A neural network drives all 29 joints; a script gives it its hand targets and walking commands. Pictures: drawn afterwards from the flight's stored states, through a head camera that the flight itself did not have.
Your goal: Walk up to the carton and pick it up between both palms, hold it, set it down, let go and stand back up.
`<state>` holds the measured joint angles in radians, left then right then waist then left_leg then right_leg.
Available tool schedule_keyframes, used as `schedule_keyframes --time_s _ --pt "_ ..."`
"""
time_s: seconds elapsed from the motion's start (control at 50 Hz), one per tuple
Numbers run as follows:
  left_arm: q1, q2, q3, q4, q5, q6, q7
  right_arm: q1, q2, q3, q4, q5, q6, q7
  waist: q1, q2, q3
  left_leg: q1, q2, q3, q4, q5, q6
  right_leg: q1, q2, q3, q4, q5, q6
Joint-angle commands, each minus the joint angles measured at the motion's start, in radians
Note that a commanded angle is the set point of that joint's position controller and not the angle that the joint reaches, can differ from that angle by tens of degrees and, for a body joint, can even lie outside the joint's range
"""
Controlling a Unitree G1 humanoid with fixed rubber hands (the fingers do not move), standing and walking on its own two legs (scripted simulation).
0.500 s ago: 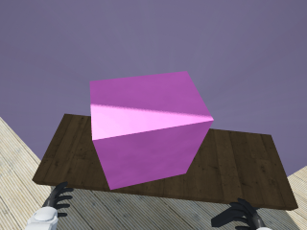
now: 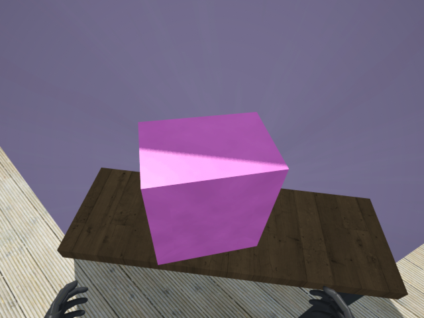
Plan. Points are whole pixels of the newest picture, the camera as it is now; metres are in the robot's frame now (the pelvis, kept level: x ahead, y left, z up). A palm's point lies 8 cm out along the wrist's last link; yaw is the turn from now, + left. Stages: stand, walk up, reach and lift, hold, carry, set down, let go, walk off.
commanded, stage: reach and lift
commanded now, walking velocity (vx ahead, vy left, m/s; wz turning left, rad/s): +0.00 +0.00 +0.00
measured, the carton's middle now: (205, 192) +0.39 +0.02 +0.00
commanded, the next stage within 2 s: none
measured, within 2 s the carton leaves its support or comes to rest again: neither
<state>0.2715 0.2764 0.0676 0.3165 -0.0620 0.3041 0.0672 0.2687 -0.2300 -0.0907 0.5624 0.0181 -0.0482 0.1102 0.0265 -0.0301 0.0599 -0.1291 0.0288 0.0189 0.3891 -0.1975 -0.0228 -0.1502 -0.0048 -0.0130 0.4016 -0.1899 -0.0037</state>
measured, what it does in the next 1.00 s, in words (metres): stands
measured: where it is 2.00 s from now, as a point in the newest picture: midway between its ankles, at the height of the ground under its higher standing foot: outside the picture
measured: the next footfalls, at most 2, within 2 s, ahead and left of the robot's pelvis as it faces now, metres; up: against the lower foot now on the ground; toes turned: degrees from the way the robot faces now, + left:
none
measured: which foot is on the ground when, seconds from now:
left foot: down 0.00-1.00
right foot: down 0.00-1.00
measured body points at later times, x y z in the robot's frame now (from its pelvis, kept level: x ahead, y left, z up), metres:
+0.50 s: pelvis +0.03 -0.02 +0.00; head +0.04 +0.01 +0.45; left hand +0.18 +0.21 -0.07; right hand +0.21 -0.28 -0.04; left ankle +0.01 +0.13 -0.74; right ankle +0.02 -0.11 -0.74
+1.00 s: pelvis +0.01 +0.00 +0.00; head +0.00 +0.02 +0.45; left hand +0.19 +0.21 -0.02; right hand +0.18 -0.27 -0.01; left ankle +0.01 +0.13 -0.74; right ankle +0.02 -0.11 -0.74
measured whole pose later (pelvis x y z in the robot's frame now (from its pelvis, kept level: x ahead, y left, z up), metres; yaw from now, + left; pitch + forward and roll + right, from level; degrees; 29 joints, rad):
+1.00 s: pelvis +0.01 +0.00 +0.00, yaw -1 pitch -1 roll +0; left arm 0.38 0.10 -0.04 0.21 -0.08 -0.20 0.20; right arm 0.34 -0.40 0.03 0.53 0.39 -0.40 0.25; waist 0.04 -0.04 -0.03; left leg -0.16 0.04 0.03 0.41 -0.23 -0.02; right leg -0.18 0.02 0.02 0.40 -0.20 -0.01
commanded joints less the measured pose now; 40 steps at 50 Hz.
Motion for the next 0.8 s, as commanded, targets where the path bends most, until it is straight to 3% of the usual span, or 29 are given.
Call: schedule_keyframes --time_s 0.0,0.04,0.06,0.08,0.14,0.16,0.18,0.2,0.22,0.3,0.38,0.4,0.46,0.48,0.5,0.52,0.6,0.62,0.66,0.68,0.72,0.78 --pt "-0.113 0.077 0.011 -0.201 0.018 -0.068 0.040 -0.084 -0.273 -0.128 -0.138 0.006 -0.046 0.026 -0.053 0.085 -0.042 -0.136 0.022 0.014 -0.167 -0.209 0.027 0.082 0.072 -0.053 -0.031 -0.042 0.000" --pt "-0.091 0.039 0.004 -0.216 0.043 -0.082 0.057 -0.108 -0.311 -0.135 -0.141 0.024 -0.051 0.052 -0.043 0.143 -0.045 -0.241 0.071 -0.015 -0.218 -0.256 0.031 0.174 0.112 -0.080 0.026 0.021 0.005" --pt "-0.085 0.026 0.027 -0.180 0.063 -0.088 0.061 -0.115 -0.331 -0.129 -0.122 0.038 -0.054 0.063 -0.040 0.142 -0.038 -0.252 0.070 -0.010 -0.218 -0.243 0.038 0.189 0.113 -0.073 0.029 0.033 0.002" --pt "-0.049 0.003 0.020 -0.172 0.061 -0.092 0.064 -0.104 -0.326 -0.117 -0.100 0.058 -0.055 0.074 -0.033 0.137 -0.046 -0.207 0.065 -0.016 -0.201 -0.168 0.020 0.173 0.112 -0.062 0.010 0.051 -0.006" --pt "-0.041 -0.016 0.024 -0.210 0.050 -0.129 0.074 -0.135 -0.334 -0.113 -0.145 0.093 -0.078 0.094 0.000 0.025 -0.076 -0.097 0.032 0.003 -0.146 -0.085 0.004 0.070 0.084 -0.036 -0.048 0.012 -0.031" --pt "-0.022 -0.014 0.038 -0.199 0.055 -0.136 0.074 -0.121 -0.327 -0.086 -0.170 0.099 -0.082 0.096 0.027 -0.015 -0.069 -0.065 0.014 0.013 -0.127 -0.039 0.005 0.037 0.073 -0.031 -0.066 0.010 -0.031" --pt "-0.005 -0.032 0.023 -0.189 0.028 -0.150 0.071 -0.105 -0.325 -0.073 -0.170 0.121 -0.086 0.100 0.016 -0.052 -0.064 -0.029 0.006 0.008 -0.105 0.003 -0.002 0.004 0.058 -0.016 -0.087 0.009 -0.042" --pt "0.014 -0.045 0.017 -0.191 0.024 -0.169 0.071 -0.098 -0.333 -0.063 -0.169 0.139 -0.096 0.106 0.021 -0.049 -0.094 0.015 0.000 0.011 -0.092 0.079 -0.016 -0.006 0.064 -0.017 -0.091 0.049 -0.040" --pt "0.001 -0.034 0.030 -0.181 0.022 -0.187 0.068 -0.094 -0.330 -0.050 -0.184 0.149 -0.109 0.106 0.026 -0.079 -0.089 0.013 -0.010 0.008 -0.083 0.087 -0.005 0.003 0.057 -0.006 -0.099 0.049 -0.035" --pt "0.013 -0.044 0.034 -0.168 0.033 -0.261 0.062 -0.077 -0.330 -0.016 -0.159 0.196 -0.163 0.098 0.025 -0.063 -0.117 0.019 -0.009 0.003 -0.057 0.174 -0.010 0.007 0.038 0.014 -0.095 0.149 -0.027" --pt "0.023 -0.048 0.026 -0.197 0.038 -0.332 0.061 -0.032 -0.304 0.011 -0.115 0.240 -0.233 0.081 0.009 -0.002 -0.161 0.023 -0.034 0.001 -0.032 0.221 -0.017 0.055 0.013 0.049 -0.087 0.283 -0.017" --pt "0.010 -0.042 0.027 -0.192 0.054 -0.356 0.060 -0.036 -0.299 0.011 -0.116 0.245 -0.252 0.078 0.022 0.012 -0.162 0.015 -0.036 0.001 -0.035 0.218 -0.017 0.056 0.012 0.058 -0.084 0.287 -0.016" --pt "0.056 -0.041 0.030 -0.219 0.052 -0.419 0.056 0.029 -0.275 0.038 -0.110 0.270 -0.307 0.059 0.008 0.006 -0.196 -0.008 -0.051 0.005 -0.015 0.224 -0.014 0.108 -0.016 0.094 -0.063 0.440 0.007" --pt "0.047 -0.034 0.034 -0.229 0.054 -0.437 0.060 0.018 -0.279 0.039 -0.098 0.273 -0.321 0.056 0.005 0.020 -0.205 -0.020 -0.052 0.004 -0.014 0.237 -0.018 0.113 -0.009 0.094 -0.057 0.448 0.012" --pt "0.073 -0.032 0.048 -0.210 0.054 -0.451 0.054 0.034 -0.281 0.043 -0.100 0.273 -0.335 0.048 -0.003 -0.018 -0.195 -0.011 -0.057 0.007 -0.016 0.236 -0.009 0.133 -0.011 0.100 -0.062 0.479 0.022" --pt "0.072 -0.022 0.045 -0.233 0.051 -0.480 0.054 0.048 -0.288 0.044 -0.099 0.272 -0.353 0.044 -0.003 -0.006 -0.214 -0.011 -0.057 0.008 -0.016 0.244 -0.010 0.138 -0.014 0.098 -0.055 0.505 0.029" --pt "0.111 -0.041 0.033 -0.194 0.043 -0.528 0.048 0.049 -0.281 0.054 -0.066 0.286 -0.393 0.038 -0.022 -0.040 -0.157 -0.002 -0.055 -0.003 -0.019 0.228 -0.011 0.116 -0.006 0.093 -0.075 0.464 0.024" --pt "0.098 -0.048 0.026 -0.206 0.024 -0.543 0.049 0.051 -0.276 0.077 -0.074 0.294 -0.400 0.042 -0.013 -0.022 -0.148 -0.001 -0.060 0.002 -0.020 0.245 -0.011 0.097 0.003 0.089 -0.079 0.432 0.023" --pt "0.106 -0.057 0.001 -0.234 0.002 -0.563 0.053 0.040 -0.299 0.060 -0.091 0.297 -0.419 0.043 -0.021 -0.052 -0.136 0.012 -0.064 0.004 -0.021 0.243 -0.006 0.074 0.023 0.067 -0.080 0.409 0.024" --pt "0.122 -0.064 0.010 -0.209 0.010 -0.575 0.056 0.036 -0.303 0.069 -0.099 0.310 -0.433 0.048 -0.008 -0.039 -0.152 0.008 -0.053 -0.001 -0.012 0.251 -0.011 0.063 0.016 0.074 -0.076 0.405 0.018" --pt "0.124 -0.088 -0.038 -0.237 -0.012 -0.586 0.061 0.023 -0.321 0.051 -0.095 0.310 -0.436 0.057 -0.025 -0.053 -0.126 0.033 -0.047 -0.010 -0.018 0.250 -0.017 0.026 0.043 0.048 -0.087 0.315 0.003" --pt "0.118 -0.105 -0.063 -0.275 -0.027 -0.594 0.077 0.010 -0.336 0.033 -0.138 0.334 -0.452 0.079 -0.014 -0.053 -0.121 0.062 -0.040 -0.015 -0.014 0.248 -0.013 -0.033 0.070 0.030 -0.099 0.189 -0.026"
